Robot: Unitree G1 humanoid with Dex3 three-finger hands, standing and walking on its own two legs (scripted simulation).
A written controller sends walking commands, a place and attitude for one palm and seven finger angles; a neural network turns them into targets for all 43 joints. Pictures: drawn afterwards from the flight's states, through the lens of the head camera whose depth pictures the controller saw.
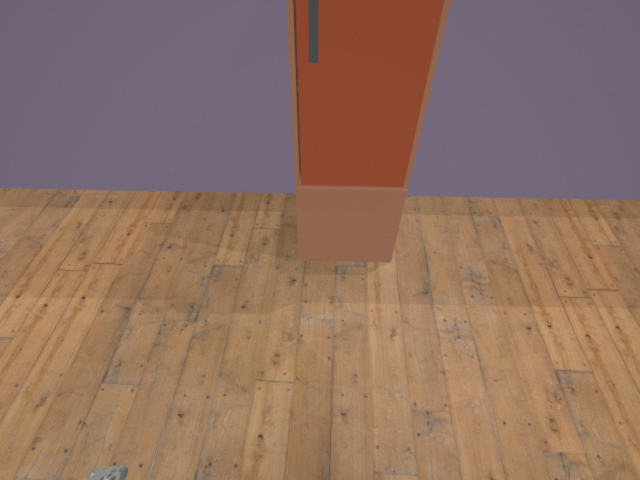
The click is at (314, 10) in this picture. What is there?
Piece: cupboard door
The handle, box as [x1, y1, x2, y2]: [308, 0, 317, 62]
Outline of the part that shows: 308,0 309,62 317,62 317,0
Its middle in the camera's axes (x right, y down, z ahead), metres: -0.02 -0.50 +0.89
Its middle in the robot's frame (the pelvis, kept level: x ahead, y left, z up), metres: +1.02 +0.08 +0.16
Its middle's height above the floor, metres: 0.93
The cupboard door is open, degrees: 0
